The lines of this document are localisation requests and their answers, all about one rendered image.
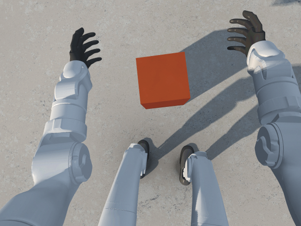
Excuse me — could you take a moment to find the robot right thigh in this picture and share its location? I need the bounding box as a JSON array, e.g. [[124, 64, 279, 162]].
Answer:
[[185, 155, 229, 226]]

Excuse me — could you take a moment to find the right robot hand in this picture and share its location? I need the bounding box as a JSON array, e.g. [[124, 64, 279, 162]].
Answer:
[[227, 10, 265, 57]]

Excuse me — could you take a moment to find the carton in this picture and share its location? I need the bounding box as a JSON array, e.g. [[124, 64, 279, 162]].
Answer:
[[136, 52, 190, 109]]

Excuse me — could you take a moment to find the right robot forearm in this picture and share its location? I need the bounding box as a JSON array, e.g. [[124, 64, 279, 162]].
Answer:
[[247, 40, 301, 125]]

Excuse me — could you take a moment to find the robot left upper arm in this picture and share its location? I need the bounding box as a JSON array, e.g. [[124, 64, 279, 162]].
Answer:
[[0, 141, 92, 226]]

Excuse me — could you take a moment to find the robot right upper arm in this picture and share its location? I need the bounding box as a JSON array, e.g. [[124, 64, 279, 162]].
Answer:
[[255, 122, 301, 226]]

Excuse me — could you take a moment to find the robot right shin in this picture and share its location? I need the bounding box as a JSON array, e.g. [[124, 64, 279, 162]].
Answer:
[[183, 151, 213, 180]]

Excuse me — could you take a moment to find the left robot hand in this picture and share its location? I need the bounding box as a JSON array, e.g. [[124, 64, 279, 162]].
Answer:
[[69, 27, 102, 68]]

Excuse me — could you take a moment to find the left robot forearm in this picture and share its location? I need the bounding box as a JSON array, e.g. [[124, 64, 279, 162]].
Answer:
[[32, 60, 92, 180]]

